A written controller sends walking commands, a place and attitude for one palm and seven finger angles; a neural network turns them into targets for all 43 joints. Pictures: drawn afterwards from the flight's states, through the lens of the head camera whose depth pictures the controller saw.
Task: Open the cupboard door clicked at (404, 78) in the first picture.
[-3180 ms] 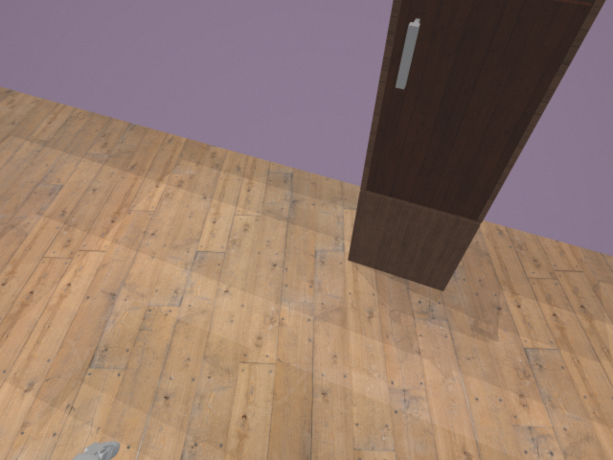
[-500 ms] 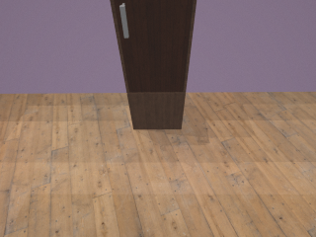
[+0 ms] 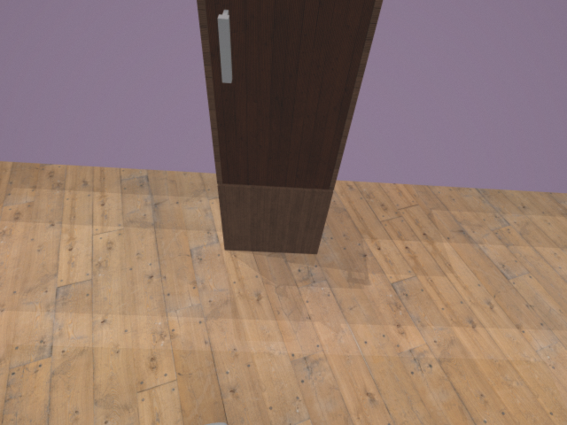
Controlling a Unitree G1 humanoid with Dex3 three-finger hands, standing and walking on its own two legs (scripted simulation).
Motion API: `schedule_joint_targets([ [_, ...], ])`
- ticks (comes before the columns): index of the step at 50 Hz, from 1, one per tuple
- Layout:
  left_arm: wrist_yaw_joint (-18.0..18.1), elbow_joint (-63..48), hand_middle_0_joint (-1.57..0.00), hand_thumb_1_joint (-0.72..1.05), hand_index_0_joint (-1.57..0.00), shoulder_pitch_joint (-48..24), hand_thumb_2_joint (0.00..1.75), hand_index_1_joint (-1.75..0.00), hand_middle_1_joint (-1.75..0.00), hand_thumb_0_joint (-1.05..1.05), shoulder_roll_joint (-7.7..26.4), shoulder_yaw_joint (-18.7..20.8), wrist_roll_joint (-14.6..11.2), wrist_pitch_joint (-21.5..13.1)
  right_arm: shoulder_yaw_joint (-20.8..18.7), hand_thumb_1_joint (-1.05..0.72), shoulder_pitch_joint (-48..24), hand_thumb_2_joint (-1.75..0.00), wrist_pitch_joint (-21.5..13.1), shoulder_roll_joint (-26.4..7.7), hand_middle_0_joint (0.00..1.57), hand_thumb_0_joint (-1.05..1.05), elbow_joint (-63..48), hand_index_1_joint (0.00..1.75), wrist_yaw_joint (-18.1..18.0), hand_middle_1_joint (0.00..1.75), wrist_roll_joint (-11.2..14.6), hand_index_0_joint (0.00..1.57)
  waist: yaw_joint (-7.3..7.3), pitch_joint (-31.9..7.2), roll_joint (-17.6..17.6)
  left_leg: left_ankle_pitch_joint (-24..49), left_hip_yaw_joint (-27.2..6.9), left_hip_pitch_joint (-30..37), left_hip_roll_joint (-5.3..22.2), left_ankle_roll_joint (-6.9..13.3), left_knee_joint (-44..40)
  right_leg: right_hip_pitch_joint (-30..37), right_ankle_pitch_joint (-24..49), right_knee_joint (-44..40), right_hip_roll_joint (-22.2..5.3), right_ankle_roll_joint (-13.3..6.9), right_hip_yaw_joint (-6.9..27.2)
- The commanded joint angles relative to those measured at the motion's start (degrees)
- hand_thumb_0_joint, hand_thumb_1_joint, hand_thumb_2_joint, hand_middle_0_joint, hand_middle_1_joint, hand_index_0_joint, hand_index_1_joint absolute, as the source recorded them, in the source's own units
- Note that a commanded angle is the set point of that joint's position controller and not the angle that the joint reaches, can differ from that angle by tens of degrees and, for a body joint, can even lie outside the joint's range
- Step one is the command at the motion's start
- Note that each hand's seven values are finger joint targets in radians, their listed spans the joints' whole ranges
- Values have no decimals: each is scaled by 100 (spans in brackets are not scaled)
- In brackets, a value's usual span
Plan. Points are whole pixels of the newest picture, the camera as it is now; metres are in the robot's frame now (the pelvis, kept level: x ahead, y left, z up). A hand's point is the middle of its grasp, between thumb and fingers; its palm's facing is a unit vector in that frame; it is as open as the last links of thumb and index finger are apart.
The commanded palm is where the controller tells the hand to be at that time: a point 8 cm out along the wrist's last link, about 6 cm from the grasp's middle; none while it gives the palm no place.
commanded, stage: take the last steps up to it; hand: left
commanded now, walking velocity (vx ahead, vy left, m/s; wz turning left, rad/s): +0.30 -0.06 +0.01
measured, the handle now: (226, 47) +0.83 +0.19 +0.12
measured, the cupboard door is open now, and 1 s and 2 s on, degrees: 0 0 0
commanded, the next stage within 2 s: come to a stop and stand still in 0.52 s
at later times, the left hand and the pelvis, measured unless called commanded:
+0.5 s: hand (215, 382) +0.21 +0.12 -0.15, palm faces +0.08 -0.97 -0.21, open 7.3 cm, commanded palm none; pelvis +0.19 -0.06 +0.02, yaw +2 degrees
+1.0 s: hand (208, 318) +0.33 +0.16 -0.17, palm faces +0.09 -0.97 -0.22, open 7.4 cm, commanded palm none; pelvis +0.28 -0.04 +0.01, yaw +1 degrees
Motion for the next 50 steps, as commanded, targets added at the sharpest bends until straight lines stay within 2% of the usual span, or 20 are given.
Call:
schedule_joint_targets([
  [1,-65,-468,-20,90,-20,265,90,-30,-30,0,-10,78,45,-81,-48,-90,670,-90,-39,-620,20,0,102,30,-25,30,-64,20,65,74,893,-688,-1499,-160,1368,386,-2608,-676,694,-215,-497,108,50],
  [3,-77,-555,-20,90,-20,248,90,-30,-30,0,-18,93,33,-15,-59,-90,574,-90,-32,-739,20,0,44,30,0,30,-50,20,133,184,1016,-660,-1200,-346,1280,449,-2745,-651,889,-759,-569,191,-56],
  [11,-134,-1067,-20,90,-20,-1091,90,-30,-30,0,222,142,24,-93,-195,-90,1138,-90,78,-979,20,0,223,30,47,30,-105,20,-246,350,923,-725,-1271,489,1376,576,-2548,-532,913,-2964,-413,275,-376],
  [14,-132,-942,-20,90,-20,-701,90,-30,-30,0,339,181,22,-186,-162,-90,1071,-90,115,-966,20,0,254,30,43,30,-109,20,8,18,738,-385,-1030,561,1169,345,-1680,533,1178,-4007,-146,219,-611],
  [15,-104,-745,-20,90,-20,-182,90,-30,-30,0,540,227,31,-239,-141,-90,1051,-90,113,-852,20,0,266,30,59,30,-85,20,245,-207,344,-297,-746,221,876,149,-831,1402,1145,-4364,-196,103,-419],
  [16,-46,-562,-20,90,-20,438,90,-30,-30,0,1048,311,61,-327,-76,-90,1146,-90,96,-577,20,0,203,30,114,30,-16,20,473,-618,-920,-598,-184,-818,351,-83,773,2569,427,-4879,-1265,-295,974],
  [17,8,-467,-20,90,-20,952,90,-30,-30,0,1521,380,4,-338,21,-90,864,-90,72,-419,20,0,-94,30,141,30,-9,20,623,-740,-1774,-1962,-202,-1919,-146,-169,2240,3090,620,-5484,-2214,-791,2549],
  [18,53,-431,-20,90,-20,898,90,-30,-30,0,1455,370,-43,-369,-12,-90,581,-90,96,-658,20,0,-134,30,140,30,-29,20,669,-740,-1706,-1707,-810,-2089,56,-97,3001,2707,562,-5709,-2249,-903,2701],
  [19,75,-488,-20,90,-20,498,90,-30,-30,0,1184,303,-33,-355,-68,-90,338,-90,89,-626,20,0,-147,30,143,30,-26,20,519,-313,-1106,-1244,-897,-2244,211,-106,3421,2266,383,-5762,-2166,-970,2414],
  [21,123,-668,-20,90,-20,-176,90,-30,-30,0,729,180,-29,-385,-54,-90,482,-90,143,-487,20,0,21,30,178,30,-57,20,113,-56,-74,-457,-962,-1874,471,-180,3212,1516,1079,-5737,-1766,-785,1222],
  [25,141,-569,-20,90,-20,-168,90,-30,-30,0,515,55,-3,-463,4,-90,675,-90,262,-256,20,0,106,30,201,30,-70,20,-122,-32,-324,-233,-624,-1397,379,-366,2140,1228,2964,-5606,-1406,-738,179],
  [31,152,-332,-20,90,-20,12,90,-30,-30,0,630,56,-4,-426,74,-90,212,-90,184,-224,20,0,-49,30,248,30,-31,20,-30,29,-463,111,-362,-616,178,-196,464,1279,3416,-5281,-1325,-683,-8],
  [33,200,-329,-20,90,-20,-151,90,-30,-30,0,529,37,-52,-347,132,-90,562,-90,168,-273,20,0,137,30,151,30,-42,20,-233,-111,-228,910,-301,234,-37,-224,-437,1275,4144,-4582,-987,-417,-306],
  [34,231,-314,-20,90,-20,-122,90,-30,-30,0,447,-10,-73,-297,137,-90,995,-90,133,-451,20,0,301,30,82,30,-47,20,-376,-459,93,2479,-520,1054,107,-211,-857,1173,4065,-3848,-772,-177,-375],
  [35,262,-295,-20,90,-20,150,90,-30,-30,0,283,-70,-137,-255,97,-90,1332,-90,100,-821,20,0,366,30,3,30,-64,20,-362,-1056,785,4992,-1165,2154,927,99,-689,615,2799,-3283,-451,115,-501],
  [36,297,-257,-20,90,-20,470,90,-30,-30,0,215,-97,-178,-182,50,-90,1416,-90,142,-1146,20,0,373,30,-45,30,13,20,-271,-1300,1607,6776,-1811,2459,1736,583,-755,421,173,-2607,-122,270,-447],
  [37,331,-248,-20,90,-20,582,90,-30,-30,0,322,-71,-183,-74,50,-90,1164,-90,204,-1235,20,0,372,30,-146,30,82,20,-197,-1304,2119,7367,-2075,2228,2064,890,-1102,284,-1234,-1771,-30,348,-106],
  [41,291,-562,-20,90,-20,-163,90,-30,-30,0,443,82,-81,153,-61,-90,295,-90,398,-1103,20,0,52,30,-224,30,16,20,-141,-410,934,5557,-1571,1167,1801,926,-1336,-383,-811,-645,-167,322,311],
  [45,223,-877,-20,90,-20,-295,90,-30,-30,0,470,232,-67,285,-176,-90,33,-90,425,-1099,20,0,-173,30,-185,30,-8,20,-93,-1040,934,4462,-1233,1199,1659,807,-1357,-604,-274,-143,-82,426,388],
  [50,164,-1167,-20,90,-20,-504,90,-30,-30,0,396,237,-58,341,-228,-90,-302,-90,460,-1128,20,0,-368,30,-71,30,-74,20,-44,-807,1349,2006,-1227,537,1469,700,-1688,-228,-190,-1224,-121,359,149],
])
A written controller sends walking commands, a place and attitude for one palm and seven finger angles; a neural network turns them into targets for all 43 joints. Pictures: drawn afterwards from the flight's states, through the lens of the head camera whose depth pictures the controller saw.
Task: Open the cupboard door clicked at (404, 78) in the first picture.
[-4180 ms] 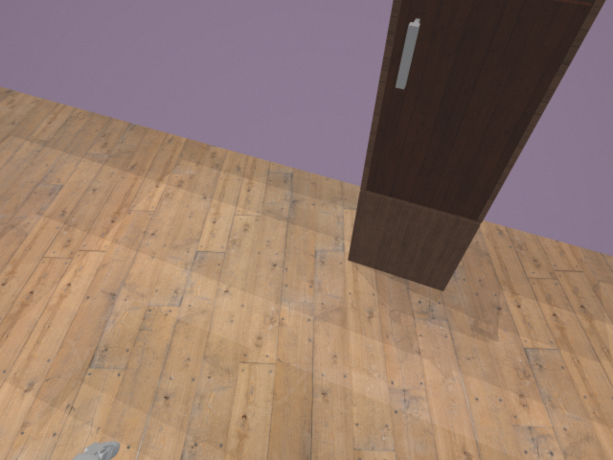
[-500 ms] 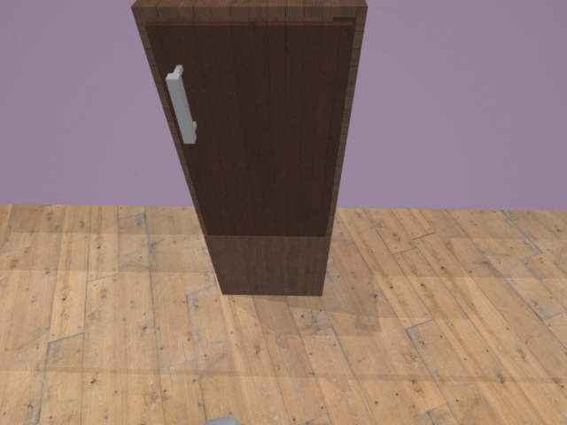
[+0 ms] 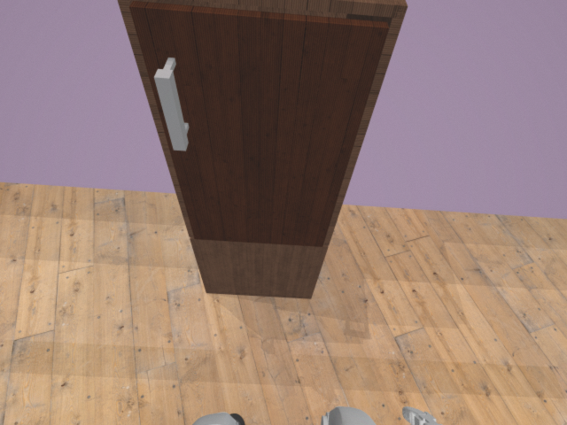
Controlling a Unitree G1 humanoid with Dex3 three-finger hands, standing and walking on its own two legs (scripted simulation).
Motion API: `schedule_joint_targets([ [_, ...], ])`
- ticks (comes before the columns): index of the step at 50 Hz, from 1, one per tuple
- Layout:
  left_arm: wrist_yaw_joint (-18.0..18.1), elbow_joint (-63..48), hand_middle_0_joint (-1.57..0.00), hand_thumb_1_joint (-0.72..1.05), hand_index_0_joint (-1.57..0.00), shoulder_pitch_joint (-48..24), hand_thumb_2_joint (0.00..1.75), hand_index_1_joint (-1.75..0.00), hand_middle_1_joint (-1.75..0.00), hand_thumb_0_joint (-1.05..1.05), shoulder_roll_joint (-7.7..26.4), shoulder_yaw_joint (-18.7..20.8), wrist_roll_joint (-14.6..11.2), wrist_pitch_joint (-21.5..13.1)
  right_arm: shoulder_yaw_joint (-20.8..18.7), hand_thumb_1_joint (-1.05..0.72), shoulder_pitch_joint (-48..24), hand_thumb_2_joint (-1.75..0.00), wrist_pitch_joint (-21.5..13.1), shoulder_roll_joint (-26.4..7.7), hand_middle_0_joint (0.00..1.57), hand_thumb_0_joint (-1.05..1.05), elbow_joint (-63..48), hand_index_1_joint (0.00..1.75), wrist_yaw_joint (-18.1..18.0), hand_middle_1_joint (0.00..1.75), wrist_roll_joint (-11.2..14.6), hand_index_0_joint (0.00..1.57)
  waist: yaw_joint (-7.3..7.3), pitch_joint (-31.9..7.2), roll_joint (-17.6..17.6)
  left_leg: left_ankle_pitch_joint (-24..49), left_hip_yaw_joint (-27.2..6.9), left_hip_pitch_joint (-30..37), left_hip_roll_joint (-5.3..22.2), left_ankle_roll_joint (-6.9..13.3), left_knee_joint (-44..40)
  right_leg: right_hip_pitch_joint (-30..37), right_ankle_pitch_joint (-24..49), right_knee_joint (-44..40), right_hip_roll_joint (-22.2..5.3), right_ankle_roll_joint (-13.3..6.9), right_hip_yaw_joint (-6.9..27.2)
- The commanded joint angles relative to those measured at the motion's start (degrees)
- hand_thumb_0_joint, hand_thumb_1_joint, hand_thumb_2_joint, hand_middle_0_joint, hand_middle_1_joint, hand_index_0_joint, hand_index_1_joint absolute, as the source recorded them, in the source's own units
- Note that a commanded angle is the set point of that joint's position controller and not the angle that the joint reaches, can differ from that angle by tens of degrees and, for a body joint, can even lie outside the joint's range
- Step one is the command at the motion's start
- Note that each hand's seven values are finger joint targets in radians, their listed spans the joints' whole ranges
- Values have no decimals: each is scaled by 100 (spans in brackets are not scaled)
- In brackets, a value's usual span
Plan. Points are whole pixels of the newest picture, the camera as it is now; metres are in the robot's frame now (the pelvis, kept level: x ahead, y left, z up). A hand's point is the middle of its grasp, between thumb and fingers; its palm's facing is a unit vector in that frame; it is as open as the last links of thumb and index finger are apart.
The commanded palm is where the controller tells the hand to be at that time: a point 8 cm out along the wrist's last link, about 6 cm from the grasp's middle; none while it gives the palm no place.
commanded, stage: come to a stop and stand still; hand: left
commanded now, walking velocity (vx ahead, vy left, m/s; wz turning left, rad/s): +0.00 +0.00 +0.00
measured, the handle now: (175, 106) +0.55 +0.22 +0.11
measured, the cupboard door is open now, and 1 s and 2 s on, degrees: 0 0 0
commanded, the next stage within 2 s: look again from close up in 0.72 s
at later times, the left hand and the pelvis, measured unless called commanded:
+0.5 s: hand out of the picture +0.01 +0.12 -0.18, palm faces +0.07 -0.98 -0.19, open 7.2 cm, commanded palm none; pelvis -0.03 -0.06 +0.00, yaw +1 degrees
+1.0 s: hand out of the picture -0.04 +0.13 -0.17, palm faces +0.04 -0.98 -0.21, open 7.4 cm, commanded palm none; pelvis -0.04 -0.05 +0.00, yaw +1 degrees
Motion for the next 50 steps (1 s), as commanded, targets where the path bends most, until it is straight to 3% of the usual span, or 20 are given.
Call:
schedule_joint_targets([
  [1,-43,-263,-20,90,-20,731,90,-30,-30,0,18,-6,3,-24,-292,-90,365,-90,1,-1137,20,0,-264,30,17,30,-82,20,-68,-962,1308,901,-1145,445,1373,751,-1023,558,27,-983,-96,-99,-190],
  [3,-48,-292,-20,90,-20,747,90,-30,-30,0,34,-42,-2,-81,-323,-90,362,-90,43,-1218,20,0,-288,30,62,30,-101,20,-68,-891,1415,31,-1343,261,1375,676,-1092,931,17,-1804,-86,-178,-296],
  [5,-51,-176,-20,90,-20,1201,90,-30,-30,0,113,-46,6,-159,-326,-90,312,-90,94,-1230,20,0,-313,30,101,30,-72,20,161,-917,1037,-814,-1131,-171,1080,338,-683,1739,936,-3210,-25,-208,-443],
  [6,-31,-190,-20,90,-20,1225,90,-30,-30,0,405,-29,69,-230,-299,-90,560,-90,111,-939,20,0,-303,30,137,30,-12,20,125,-801,157,-1199,-791,-518,589,26,-21,1991,1218,-4085,-295,-260,-108],
  [7,-10,-358,-20,90,-20,841,90,-30,-30,0,890,-22,115,-328,-189,-90,723,-90,149,-483,20,0,-404,30,168,30,40,20,-76,-498,-1438,-1882,-400,-920,-68,-386,1058,1340,813,-5015,-1590,-695,1592],
  [8,-18,-546,-20,90,-20,491,90,-30,-30,0,1066,-55,71,-281,-173,-90,411,-90,196,-594,20,0,-537,30,188,30,23,20,61,-326,-1288,-2224,-798,-540,-149,-314,1814,313,508,-5257,-1973,-1087,1756],
  [10,-3,-565,-20,90,-20,59,90,-30,-30,0,889,-36,70,-329,-175,-90,511,-90,259,-700,20,0,-438,30,177,30,-30,20,-106,-165,-1598,-1786,-1059,-630,-212,-215,2527,137,597,-5176,-1492,-1101,1519],
  [13,-13,-535,-20,90,-20,-89,90,-30,-30,0,582,-127,42,-349,-135,-90,1040,-90,154,-658,20,0,-93,30,165,30,-4,20,-260,-282,-842,-1349,-832,-448,-216,-288,2602,646,1914,-4649,-1038,-1011,625],
  [18,13,-128,-20,90,-20,517,90,-30,-30,0,553,-108,-5,-366,6,-90,1090,-90,38,-493,20,0,59,30,64,30,25,20,14,-642,-613,-1350,-678,116,-201,-359,596,1629,2959,-4280,-1092,-1184,768],
  [20,14,24,-20,90,-20,489,90,-30,-30,0,452,-159,-91,-371,71,-90,1465,-90,-59,-491,20,0,316,30,20,30,36,20,-109,-881,-203,-193,-841,1045,-123,-286,-724,1509,2827,-3967,-863,-861,638],
  [21,-14,63,-20,90,-20,575,90,-30,-30,0,299,-189,-122,-366,75,-90,1519,-90,-129,-648,20,0,385,30,10,30,20,20,-31,-952,342,704,-1263,1295,280,-144,-810,1398,2496,-3797,-526,-600,341],
  [22,-15,93,-20,90,-20,668,90,-30,-30,0,165,-208,-122,-354,77,-90,1344,-90,-156,-815,20,0,363,30,-3,30,-3,20,112,-911,631,1100,-1449,1102,577,-4,-737,1421,2160,-3885,-350,-459,241],
  [24,-22,287,-20,90,-20,496,90,-30,-30,0,168,-243,-111,-345,109,-90,1253,-90,-197,-731,20,0,545,30,-46,30,7,20,77,-812,1006,1180,-1352,808,512,18,-876,1816,2271,-3846,-301,-349,-14],
  [31,-39,617,-20,90,-20,641,90,-30,-30,0,135,-321,-83,-337,148,-90,1435,-90,-107,-557,20,0,712,30,-38,30,22,20,8,-122,277,-615,-1132,548,219,-103,-1168,1559,1477,-4432,-336,-388,222],
  [40,-13,737,-20,90,-20,899,90,-30,-30,0,-17,-366,-77,-413,195,-90,1662,-90,-167,-486,20,0,790,30,-37,30,29,20,-58,-284,95,-278,-1006,828,161,-95,-1094,1446,1602,-4465,-395,-394,278],
  [41,0,63,-20,90,-20,607,90,-30,-30,0,1201,-400,45,-517,44,-90,1220,-90,-169,-1464,20,0,51,30,60,30,-12,20,-255,425,-199,18,-1215,492,-91,-137,-940,1080,1536,-4015,-167,-502,141],
  [42,19,117,-20,90,-20,822,90,-30,-30,0,648,-279,-18,-563,1,-90,1194,-90,-346,-1333,20,0,-50,30,5,30,-50,20,-40,-676,417,21,-1180,650,150,-33,-541,1467,1518,-3827,-413,-516,284],
  [44,23,7,-20,90,-20,887,90,-30,-30,0,645,-270,-18,-575,-23,-90,1365,-90,-344,-1094,20,0,-99,30,-45,30,-22,20,-146,-1344,303,-46,-1150,801,3,6,-153,1710,1723,-3890,-514,-622,454],
  [46,21,-79,-20,90,-20,857,90,-30,-30,0,560,-294,-10,-518,20,-90,1450,-90,-242,-970,20,0,-144,30,-17,30,-33,20,-185,-762,-370,-495,-1027,519,-121,-10,-61,1346,1082,-4183,-585,-651,610],
  [50,10,-248,-20,90,-20,626,90,-30,-30,0,785,-232,-26,-527,-13,-90,1344,-90,-269,-1256,20,0,-194,30,5,30,-1,20,-166,-222,254,-218,-1196,400,42,32,-370,1085,1368,-3988,-430,-635,420],
])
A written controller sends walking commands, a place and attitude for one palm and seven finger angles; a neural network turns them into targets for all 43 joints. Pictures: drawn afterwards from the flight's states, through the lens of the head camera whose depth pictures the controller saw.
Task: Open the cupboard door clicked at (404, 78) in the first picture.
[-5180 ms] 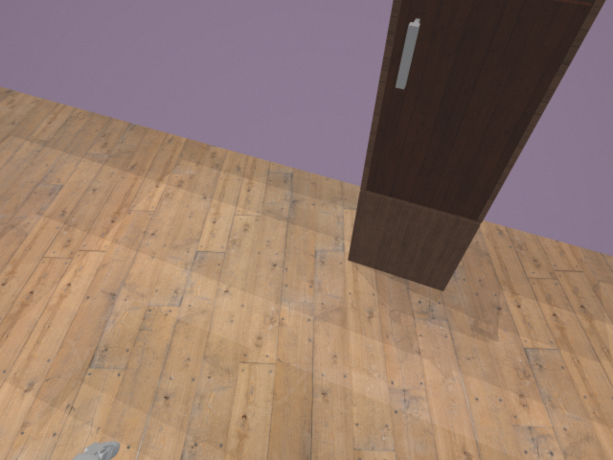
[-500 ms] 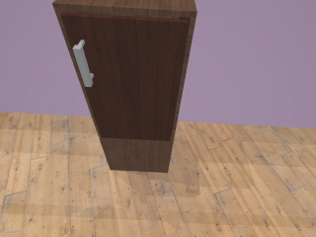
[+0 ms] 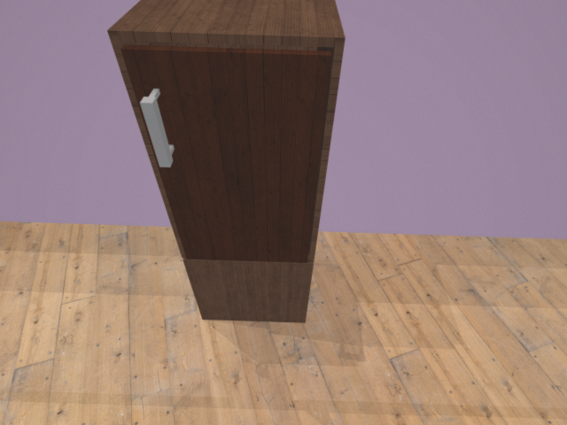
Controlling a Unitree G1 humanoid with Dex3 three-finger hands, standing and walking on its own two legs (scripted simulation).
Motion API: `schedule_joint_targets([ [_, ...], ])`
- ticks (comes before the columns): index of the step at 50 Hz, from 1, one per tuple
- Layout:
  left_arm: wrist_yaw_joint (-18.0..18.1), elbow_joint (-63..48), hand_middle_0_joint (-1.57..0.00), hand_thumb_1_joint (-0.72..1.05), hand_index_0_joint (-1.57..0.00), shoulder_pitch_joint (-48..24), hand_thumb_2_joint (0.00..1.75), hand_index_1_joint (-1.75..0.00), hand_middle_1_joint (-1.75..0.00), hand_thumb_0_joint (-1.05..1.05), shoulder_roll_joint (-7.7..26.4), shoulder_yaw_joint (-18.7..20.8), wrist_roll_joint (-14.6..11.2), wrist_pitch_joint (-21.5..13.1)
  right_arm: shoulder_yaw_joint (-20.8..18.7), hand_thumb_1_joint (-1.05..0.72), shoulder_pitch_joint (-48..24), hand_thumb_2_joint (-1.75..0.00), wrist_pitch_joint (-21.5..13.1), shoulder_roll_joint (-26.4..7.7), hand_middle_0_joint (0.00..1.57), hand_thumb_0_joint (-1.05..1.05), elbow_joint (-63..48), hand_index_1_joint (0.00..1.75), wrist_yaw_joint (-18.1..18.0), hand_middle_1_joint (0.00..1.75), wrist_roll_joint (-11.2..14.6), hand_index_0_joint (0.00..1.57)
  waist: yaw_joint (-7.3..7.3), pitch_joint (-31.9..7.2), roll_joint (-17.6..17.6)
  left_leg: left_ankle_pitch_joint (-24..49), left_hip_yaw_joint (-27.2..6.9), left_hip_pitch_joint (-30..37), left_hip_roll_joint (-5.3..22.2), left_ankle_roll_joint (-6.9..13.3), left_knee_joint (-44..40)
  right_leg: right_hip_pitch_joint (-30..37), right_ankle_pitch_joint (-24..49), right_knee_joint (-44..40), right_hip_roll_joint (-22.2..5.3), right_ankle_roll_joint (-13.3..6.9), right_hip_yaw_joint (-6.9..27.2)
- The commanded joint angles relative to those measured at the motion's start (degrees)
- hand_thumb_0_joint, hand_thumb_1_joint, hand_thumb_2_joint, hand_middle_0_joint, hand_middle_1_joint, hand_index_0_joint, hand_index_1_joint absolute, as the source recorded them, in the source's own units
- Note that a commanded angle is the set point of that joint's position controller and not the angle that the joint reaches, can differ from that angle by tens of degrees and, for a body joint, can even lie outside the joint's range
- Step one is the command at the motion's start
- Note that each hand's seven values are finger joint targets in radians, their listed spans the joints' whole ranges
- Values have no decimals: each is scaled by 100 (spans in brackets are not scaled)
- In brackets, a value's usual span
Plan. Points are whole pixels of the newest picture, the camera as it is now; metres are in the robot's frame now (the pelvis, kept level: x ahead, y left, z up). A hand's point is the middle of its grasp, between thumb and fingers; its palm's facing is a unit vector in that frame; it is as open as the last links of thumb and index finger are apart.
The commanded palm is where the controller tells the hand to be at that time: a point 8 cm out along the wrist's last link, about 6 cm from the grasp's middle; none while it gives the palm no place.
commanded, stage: look again from close up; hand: left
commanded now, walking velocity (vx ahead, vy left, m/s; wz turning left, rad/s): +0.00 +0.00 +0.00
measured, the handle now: (160, 128) +0.59 +0.27 +0.11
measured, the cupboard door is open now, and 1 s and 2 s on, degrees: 0 0 0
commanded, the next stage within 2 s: shuffle to correct the standing spot in 0.36 s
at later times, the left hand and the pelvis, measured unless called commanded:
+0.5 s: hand out of the picture +0.04 +0.23 -0.15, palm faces +0.00 -0.96 -0.28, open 7.4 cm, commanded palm none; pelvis -0.02 +0.01 +0.01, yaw +0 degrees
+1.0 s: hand out of the picture +0.02 +0.20 -0.18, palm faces +0.04 -0.99 -0.16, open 7.4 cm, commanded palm none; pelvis +0.05 +0.04 -0.01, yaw -1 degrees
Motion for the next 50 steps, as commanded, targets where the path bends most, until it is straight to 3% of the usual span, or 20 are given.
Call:
schedule_joint_targets([
  [1,54,-545,-20,90,-20,-133,90,-30,-30,0,958,191,-33,-161,-100,-90,-17,-90,-153,-821,20,0,-427,30,-28,30,0,20,10,292,78,776,-524,-434,435,278,-610,78,378,-655,-500,-235,748],
  [10,-8,-587,-20,90,-20,-586,90,-30,-30,0,1307,160,-56,-129,-62,-90,-502,-90,-143,-1266,20,0,-452,30,46,30,-11,20,80,330,111,524,-612,-473,501,233,-1089,369,395,-840,-528,-97,684],
  [19,-27,-475,-20,90,-20,-752,90,-30,-30,0,1351,95,-56,-119,-17,-90,-629,-90,-111,-1319,20,0,-282,30,105,30,-1,20,80,234,-15,337,-635,-355,492,179,-1327,491,292,-1070,-580,-2,664],
  [23,-16,-361,-20,90,-20,-679,90,-30,-30,0,1261,62,-55,-107,5,-90,-581,-90,-86,-1242,20,0,-146,30,111,30,8,20,77,283,-32,264,-613,-338,482,157,-1382,472,223,-1149,-597,33,642],
  [26,1,-240,-20,90,-20,-415,90,-30,-30,0,989,23,-40,-59,80,-90,-259,-90,9,-897,20,0,31,30,129,30,-10,20,65,266,-158,-371,-483,-364,359,116,-1311,412,-623,-1275,-607,61,687],
  [30,-13,-204,-20,90,-20,-108,90,-30,-30,0,955,104,3,2,57,-90,12,-90,80,-809,20,0,102,30,128,30,-42,20,99,626,-228,-1106,-385,-752,214,176,-1068,70,-1704,-1341,-665,-53,923],
  [34,-14,-161,-20,90,-20,187,90,-30,-30,0,842,190,-3,-16,48,-90,288,-90,49,-617,20,0,137,30,109,30,-30,20,100,664,-242,-963,-268,-801,125,225,-723,-14,-1836,-1272,-783,-236,1094],
  [37,-14,-167,-20,90,-20,284,90,-30,-30,0,684,231,4,-13,21,-90,547,-90,8,-512,20,0,173,30,91,30,-18,20,50,789,-29,-1143,-420,-743,213,306,-862,-218,-1767,-968,-672,-252,879],
  [40,-45,-153,-20,90,-20,330,90,-30,-30,0,280,181,27,-38,-23,-90,841,-90,-66,-622,20,0,266,30,42,30,7,20,-9,791,703,-1404,-1090,-470,748,573,-1563,-371,-794,73,-205,-123,91],
  [42,-57,-212,-20,90,-20,165,90,-30,-30,0,63,129,47,-83,-55,-90,1041,-90,-123,-654,20,0,329,30,-4,30,20,20,-43,885,860,-678,-1514,12,1129,870,-1725,-840,-579,683,-57,-65,-195],
  [44,-59,-209,-20,90,-20,163,90,-30,-30,0,-35,115,16,-136,-11,-90,1088,-90,-168,-510,20,0,389,30,-34,30,17,20,-1,849,623,724,-1343,308,1166,1020,-1408,-843,-841,582,-116,-81,-194],
  [45,-59,-130,-20,90,-20,388,90,-30,-30,0,-96,126,0,-166,10,-90,990,-90,-181,-467,20,0,383,30,-44,30,25,20,116,668,543,1345,-1030,252,1038,954,-1063,-382,-559,185,-151,-110,-190],
  [46,-40,-11,-20,90,-20,640,90,-30,-30,0,-51,161,-10,-180,28,-90,887,-90,-192,-370,20,0,343,30,-65,30,55,20,227,563,227,1913,-689,-194,815,782,-626,364,210,-97,-238,-188,-54],
  [47,16,150,-20,90,-20,1073,90,-30,-30,0,38,184,-20,-199,55,-90,787,-90,-226,-250,20,0,289,30,-86,30,81,20,351,336,-147,2135,-253,-702,468,530,-64,1182,1374,-173,-642,-318,423],
  [48,81,284,-20,90,-20,1373,90,-30,-30,0,260,231,-34,-206,72,-90,715,-90,-235,-118,20,0,235,30,-90,30,85,20,372,237,-734,1555,79,-1129,161,267,385,1665,2708,-276,-1173,-529,958],
  [49,132,359,-20,90,-20,1402,90,-30,-30,0,390,248,-60,-220,80,-90,655,-90,-185,-2,20,0,230,30,-97,30,94,20,301,130,-1300,591,205,-1149,101,115,573,1754,4056,-363,-1601,-706,1147],
  [50,172,328,-20,90,-20,1158,90,-30,-30,0,345,210,-70,-198,62,-90,589,-90,-107,67,20,0,257,30,-112,30,118,20,198,230,-1156,-130,112,-953,195,33,490,1448,4771,-349,-1703,-786,992],
])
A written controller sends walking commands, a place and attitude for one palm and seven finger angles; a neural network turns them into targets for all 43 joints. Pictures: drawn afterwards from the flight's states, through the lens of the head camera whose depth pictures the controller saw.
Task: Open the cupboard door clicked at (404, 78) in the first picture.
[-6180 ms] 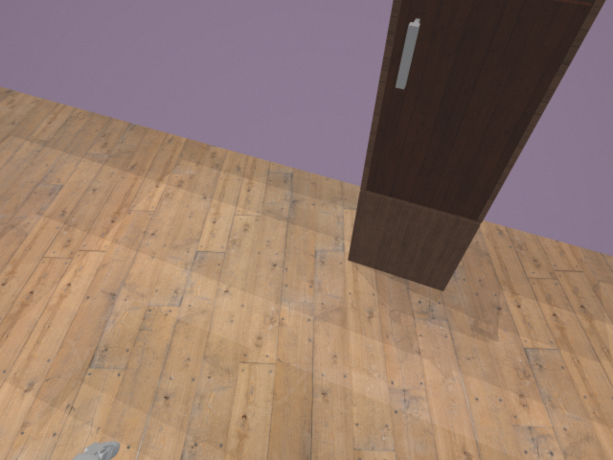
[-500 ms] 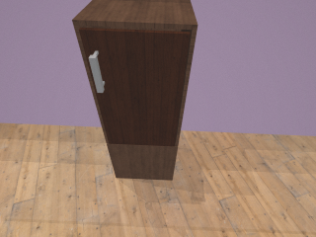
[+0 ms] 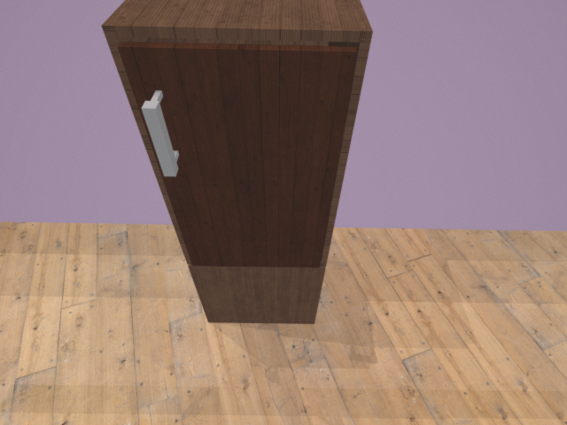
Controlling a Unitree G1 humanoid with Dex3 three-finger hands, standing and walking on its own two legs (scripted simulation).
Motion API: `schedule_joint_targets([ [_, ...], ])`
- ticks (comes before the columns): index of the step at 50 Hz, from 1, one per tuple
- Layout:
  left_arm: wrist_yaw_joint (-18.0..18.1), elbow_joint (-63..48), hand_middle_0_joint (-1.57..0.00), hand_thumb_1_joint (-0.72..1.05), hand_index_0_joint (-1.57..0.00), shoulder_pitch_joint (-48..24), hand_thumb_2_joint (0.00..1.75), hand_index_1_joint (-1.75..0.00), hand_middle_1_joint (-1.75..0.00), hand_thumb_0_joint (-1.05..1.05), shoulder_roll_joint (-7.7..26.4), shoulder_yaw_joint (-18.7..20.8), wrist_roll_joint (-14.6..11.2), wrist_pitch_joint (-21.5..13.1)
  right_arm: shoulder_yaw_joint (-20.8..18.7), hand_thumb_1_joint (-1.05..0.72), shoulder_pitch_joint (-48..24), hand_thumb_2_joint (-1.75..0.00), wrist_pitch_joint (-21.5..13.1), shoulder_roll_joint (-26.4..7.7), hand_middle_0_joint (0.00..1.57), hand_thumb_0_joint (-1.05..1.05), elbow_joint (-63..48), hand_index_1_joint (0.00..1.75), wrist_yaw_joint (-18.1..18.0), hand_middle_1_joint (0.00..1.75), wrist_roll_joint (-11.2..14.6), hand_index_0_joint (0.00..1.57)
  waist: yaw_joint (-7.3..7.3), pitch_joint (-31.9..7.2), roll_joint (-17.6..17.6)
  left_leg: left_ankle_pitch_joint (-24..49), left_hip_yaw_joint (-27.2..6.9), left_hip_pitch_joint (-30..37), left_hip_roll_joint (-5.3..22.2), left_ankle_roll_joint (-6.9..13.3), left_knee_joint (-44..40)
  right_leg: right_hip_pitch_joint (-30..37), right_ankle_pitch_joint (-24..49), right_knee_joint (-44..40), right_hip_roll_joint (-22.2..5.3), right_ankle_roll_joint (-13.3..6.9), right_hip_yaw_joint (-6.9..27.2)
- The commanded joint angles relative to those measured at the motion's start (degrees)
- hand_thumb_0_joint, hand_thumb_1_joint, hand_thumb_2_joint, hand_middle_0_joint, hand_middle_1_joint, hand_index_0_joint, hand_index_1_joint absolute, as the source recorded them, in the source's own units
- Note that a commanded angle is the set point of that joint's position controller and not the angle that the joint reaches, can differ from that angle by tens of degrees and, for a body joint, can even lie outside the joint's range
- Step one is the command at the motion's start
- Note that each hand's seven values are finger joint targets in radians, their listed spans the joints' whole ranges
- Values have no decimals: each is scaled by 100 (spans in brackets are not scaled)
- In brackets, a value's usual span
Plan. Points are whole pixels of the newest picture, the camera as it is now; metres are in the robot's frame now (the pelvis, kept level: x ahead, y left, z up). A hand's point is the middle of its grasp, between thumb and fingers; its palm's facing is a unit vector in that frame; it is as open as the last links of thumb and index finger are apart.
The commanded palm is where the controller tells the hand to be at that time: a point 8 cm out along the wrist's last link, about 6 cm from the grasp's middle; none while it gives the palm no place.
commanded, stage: come to a stop and stand still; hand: left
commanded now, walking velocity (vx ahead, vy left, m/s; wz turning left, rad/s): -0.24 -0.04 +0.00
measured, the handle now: (164, 134) +0.53 +0.24 +0.12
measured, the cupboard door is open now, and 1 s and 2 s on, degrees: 0 0 0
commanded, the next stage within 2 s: look again from close up in 0.82 s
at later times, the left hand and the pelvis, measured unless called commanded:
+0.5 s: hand out of the picture +0.06 +0.18 -0.17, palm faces +0.02 -0.97 -0.25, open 7.4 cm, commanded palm none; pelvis +0.00 -0.01 +0.00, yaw +1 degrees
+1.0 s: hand out of the picture +0.00 +0.17 -0.16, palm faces +0.01 -0.98 -0.20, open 7.4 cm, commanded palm none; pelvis +0.00 -0.01 +0.01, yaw +1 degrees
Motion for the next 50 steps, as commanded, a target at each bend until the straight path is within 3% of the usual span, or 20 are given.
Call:
schedule_joint_targets([
  [1,203,-27,-20,90,-20,527,90,-30,-30,0,729,98,-57,-62,-94,-90,-34,-90,-13,-241,20,0,-287,30,-93,30,64,20,20,67,-870,808,-158,-969,471,-287,-329,985,5364,-470,-1384,-808,831],
  [3,240,-256,-20,90,-20,108,90,-30,-30,0,566,67,-94,41,-140,-90,202,-90,-29,-335,20,0,-112,30,-130,30,31,20,-51,71,-14,4394,-384,-124,774,-244,-901,416,4139,21,-636,-251,284],
  [4,273,-328,-20,90,-20,94,90,-30,-30,0,491,69,-96,78,-192,-90,305,-90,-28,-505,20,0,-87,30,-178,30,9,20,-41,5,332,6060,-439,241,978,-193,-731,234,3237,137,-427,-143,164],
  [6,314,-489,-20,90,-20,-130,90,-30,-30,0,498,78,-96,174,-275,-90,402,-90,29,-741,20,0,-87,30,-214,30,2,20,-86,46,877,8797,-828,1180,1448,-14,-780,-709,69,442,66,-35,-65],
  [7,300,-580,-20,90,-20,-281,90,-30,-30,0,525,108,-67,235,-314,-90,379,-90,70,-826,20,0,-121,30,-229,30,-21,20,-136,112,1040,9256,-895,1520,1535,128,-763,-1095,-795,607,179,-22,-81],
  [9,261,-691,-20,90,-20,-499,90,-30,-30,0,529,161,-49,282,-344,-90,116,-90,120,-851,20,0,-231,30,-245,30,-46,20,-132,109,991,8338,-874,1415,1548,427,-810,-1174,-800,937,161,-94,87],
  [11,217,-718,-20,90,-20,-502,90,-30,-30,0,448,166,-40,259,-368,-90,-261,-90,115,-824,20,0,-390,30,-231,30,-76,20,-19,60,501,7452,-849,1184,1571,576,-855,-987,-432,761,153,-128,144],
  [16,147,-764,-20,90,-20,-194,90,-30,-30,0,604,185,-2,232,-395,-90,-598,-90,89,-892,20,0,-548,30,-185,30,-64,20,218,-132,374,6242,-693,633,1392,314,-419,-31,921,-273,92,-191,217],
  [17,148,-717,-20,90,-20,54,90,-30,-30,0,753,203,18,176,-401,-90,-609,-90,86,-869,20,0,-585,30,-170,30,-45,20,307,-312,55,5296,-553,322,1069,110,84,476,2543,-629,-154,-294,520],
  [18,311,-530,-20,90,-20,378,90,-30,-30,0,1199,217,-6,28,-405,-90,-972,-90,-62,-1043,20,0,-1125,30,-90,30,145,20,330,-772,-986,4177,-173,-294,822,-175,1264,888,5239,-810,-604,-225,693],
  [19,276,-819,-20,90,-20,58,90,-30,-30,0,1214,179,-56,-6,-359,-90,-838,-90,39,-662,20,0,-1340,30,-13,30,97,20,112,-595,-1867,9,-498,-1047,262,-174,1706,694,4710,-889,-1378,-915,1725],
  [20,251,-980,-20,90,-20,-372,90,-30,-30,0,1016,83,6,-65,-343,-90,-1004,-90,160,-609,20,0,-1332,30,15,30,33,20,14,-429,-1150,-552,-554,-1081,360,-189,1829,154,3991,-1159,-1397,-1159,1709],
  [21,230,-1112,-20,90,-20,-655,90,-30,-30,0,1069,92,28,-87,-326,-90,-938,-90,181,-472,20,0,-1344,30,66,30,-4,20,-119,-316,-94,-538,-445,-952,343,-196,1529,-74,3356,-1121,-1320,-1250,1486],
  [22,216,-1181,-20,90,-20,-718,90,-30,-30,0,1212,108,26,-107,-285,-90,-759,-90,166,-375,20,0,-1304,30,96,30,-32,20,-189,-409,193,-360,-299,-760,313,-218,969,-232,2735,-1115,-1222,-1248,1458],
  [24,169,-1150,-20,90,-20,-905,90,-30,-30,0,1265,71,-29,-110,-230,-90,-392,-90,130,-414,20,0,-1170,30,108,30,-45,20,-320,-336,-221,385,-215,-144,247,-236,-135,-598,1336,-1077,-898,-930,1298],
  [27,87,-1163,-20,90,-20,-1041,90,-30,-30,0,1126,37,-72,-57,-224,-90,-556,-90,-7,-960,20,0,-1233,30,101,30,-96,20,-139,217,159,807,-956,-703,856,54,-1068,-663,-55,-1076,-195,-373,888],
  [29,61,-1035,-20,90,-20,-916,90,-30,-30,0,1052,-4,-56,-9,-159,-90,-852,-90,-47,-994,20,0,-1264,30,90,30,-94,20,10,474,358,577,-1186,-1126,902,88,-1551,-275,153,-895,-55,-322,772],
  [31,37,-885,-20,90,-20,-705,90,-30,-30,0,1000,-42,-55,-36,-121,-90,-893,-90,-86,-976,20,0,-1215,30,75,30,-92,20,92,340,323,491,-1086,-1102,837,74,-1702,50,388,-989,-125,-329,795],
  [35,13,-744,-20,90,-20,-634,90,-30,-30,0,1013,-69,-68,-59,-69,-90,-678,-90,-48,-909,20,0,-1025,30,75,30,-96,20,8,309,-216,376,-800,-825,594,-11,-1560,-102,-253,-1464,-304,-361,1087],
  [50,34,-166,-20,90,-20,-364,90,-30,-30,0,844,-140,-99,-113,70,-90,-309,-90,-109,-718,20,0,-254,30,13,30,-42,20,26,65,-78,1214,-735,-574,665,-47,-1485,338,1036,-1126,-365,-389,870],
])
